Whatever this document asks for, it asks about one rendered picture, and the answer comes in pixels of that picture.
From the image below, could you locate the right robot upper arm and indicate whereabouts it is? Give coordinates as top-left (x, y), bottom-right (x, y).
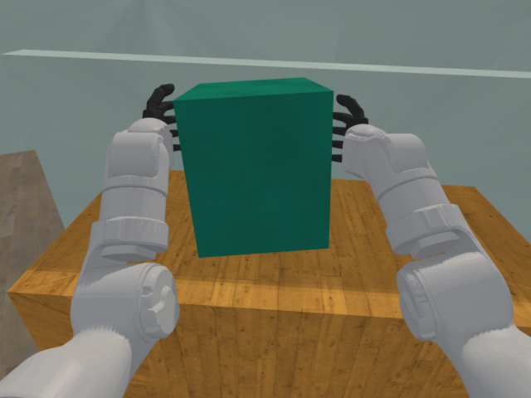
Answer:
top-left (397, 248), bottom-right (531, 398)

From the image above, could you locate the carton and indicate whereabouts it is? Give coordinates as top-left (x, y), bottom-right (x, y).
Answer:
top-left (173, 77), bottom-right (334, 258)

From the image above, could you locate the pedestal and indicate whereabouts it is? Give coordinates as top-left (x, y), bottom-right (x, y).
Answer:
top-left (7, 170), bottom-right (531, 398)

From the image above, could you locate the left robot upper arm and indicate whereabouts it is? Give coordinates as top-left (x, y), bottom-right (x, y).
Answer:
top-left (0, 262), bottom-right (180, 398)

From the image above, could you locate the robot right hand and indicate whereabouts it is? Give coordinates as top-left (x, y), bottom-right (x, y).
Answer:
top-left (332, 95), bottom-right (368, 163)

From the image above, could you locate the robot right forearm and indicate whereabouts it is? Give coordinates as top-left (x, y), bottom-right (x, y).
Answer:
top-left (341, 124), bottom-right (514, 317)

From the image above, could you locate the robot left hand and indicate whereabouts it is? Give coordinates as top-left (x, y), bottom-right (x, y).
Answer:
top-left (142, 84), bottom-right (181, 152)

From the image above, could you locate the robot left forearm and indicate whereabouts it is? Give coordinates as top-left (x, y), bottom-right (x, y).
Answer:
top-left (71, 118), bottom-right (174, 329)

